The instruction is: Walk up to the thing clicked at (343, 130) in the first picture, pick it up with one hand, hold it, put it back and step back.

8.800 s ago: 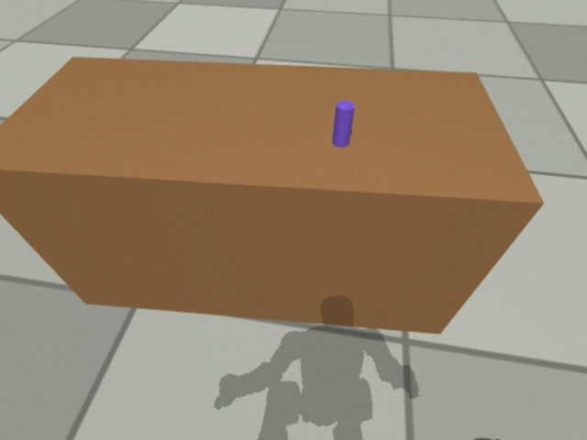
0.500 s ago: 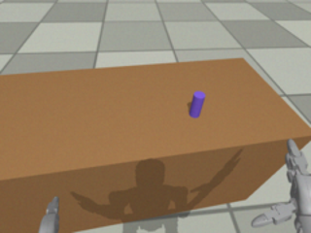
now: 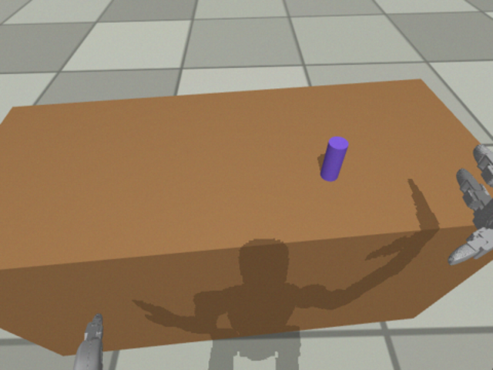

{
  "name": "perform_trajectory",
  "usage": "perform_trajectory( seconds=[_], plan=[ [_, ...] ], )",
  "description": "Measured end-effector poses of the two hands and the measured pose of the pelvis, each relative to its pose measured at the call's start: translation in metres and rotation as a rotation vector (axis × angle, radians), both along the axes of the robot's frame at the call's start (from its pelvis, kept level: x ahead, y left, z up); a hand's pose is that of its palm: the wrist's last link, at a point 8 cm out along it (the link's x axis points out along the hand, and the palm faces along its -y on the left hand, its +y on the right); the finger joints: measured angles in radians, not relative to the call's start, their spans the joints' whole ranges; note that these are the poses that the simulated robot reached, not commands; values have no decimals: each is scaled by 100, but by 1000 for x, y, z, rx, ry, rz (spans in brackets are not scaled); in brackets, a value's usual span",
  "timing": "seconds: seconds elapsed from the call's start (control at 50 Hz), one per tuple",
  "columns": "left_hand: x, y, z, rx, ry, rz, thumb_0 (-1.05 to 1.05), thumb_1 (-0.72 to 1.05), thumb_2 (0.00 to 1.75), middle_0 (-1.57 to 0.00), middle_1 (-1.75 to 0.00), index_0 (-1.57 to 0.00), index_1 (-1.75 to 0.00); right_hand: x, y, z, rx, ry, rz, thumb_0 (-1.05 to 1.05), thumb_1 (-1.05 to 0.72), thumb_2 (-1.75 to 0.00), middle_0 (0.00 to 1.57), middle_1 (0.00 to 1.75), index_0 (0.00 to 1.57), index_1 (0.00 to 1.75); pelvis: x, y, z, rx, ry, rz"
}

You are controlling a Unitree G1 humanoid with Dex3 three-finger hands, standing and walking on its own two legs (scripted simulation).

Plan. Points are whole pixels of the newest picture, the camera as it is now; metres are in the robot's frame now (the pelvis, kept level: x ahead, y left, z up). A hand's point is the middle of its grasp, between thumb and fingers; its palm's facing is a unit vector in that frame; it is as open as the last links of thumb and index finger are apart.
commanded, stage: go down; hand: right
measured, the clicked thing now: (333, 159) +0.55 -0.19 -0.02
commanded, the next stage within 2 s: none
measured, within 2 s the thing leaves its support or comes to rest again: neither
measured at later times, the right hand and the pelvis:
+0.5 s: hand (463, 190) +0.36 -0.34 +0.10, palm faces +0.13 +0.99 +0.00, open 17.4 cm; pelvis +0.01 +0.00 -0.01, yaw +0 degrees
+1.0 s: hand (463, 163) +0.41 -0.36 +0.11, palm faces +0.12 +0.99 +0.03, open 17.6 cm; pelvis +0.00 +0.00 -0.03, yaw +1 degrees
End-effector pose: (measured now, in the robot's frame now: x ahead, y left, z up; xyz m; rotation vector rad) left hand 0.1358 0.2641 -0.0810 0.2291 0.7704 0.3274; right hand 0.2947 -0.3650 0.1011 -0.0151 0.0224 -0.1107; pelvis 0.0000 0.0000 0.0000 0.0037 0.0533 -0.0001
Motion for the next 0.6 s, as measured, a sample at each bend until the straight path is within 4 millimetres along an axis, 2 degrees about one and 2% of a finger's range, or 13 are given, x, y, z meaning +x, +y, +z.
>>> perform_trajectory(
  seconds=[0.08, 0.2, 0.32, 0.48, 0.6],
  plan=[
    [-5, -2, -4, 19, 30, -5, -1, -53, 4, -6, -5, -5, -5, 11, -7, -5, 27, 3, 33, -2, 58, -3, 4, 6, 5, 5, 0, -5, -3, 4, 25, 4],
    [9, -10, 7, 52, -24, -41, -1, -53, 4, -6, -5, -6, -5, 26, -14, -9, 50, -3, 33, -2, 56, -4, 4, 6, 5, 5, 3, -9, -5, 13, 49, 8],
    [11, -11, 9, 55, -40, -41, -1, -53, 5, -6, -6, -6, -6, 27, -19, -13, 34, 22, 6, -2, 52, -3, 5, 5, 5, 4, 10, -10, -6, 21, 61, 10],
    [8, -10, -1, 46, 3, -54, -1, -54, 6, -6, -6, -6, -6, 34, -22, -3, 17, -17, -23, -2, 51, -4, 5, 5, 5, 4, 8, -5, -8, 23, 72, 4],
    [18, -7, 10, 58, -69, -64, -1, -54, 6, -6, -6, -6, -6, 48, -24, 5, 32, -16, -14, -2, 51, -4, 6, 5, 5, 4, 5, -1, -10, 17, 86, -2]
  ],
)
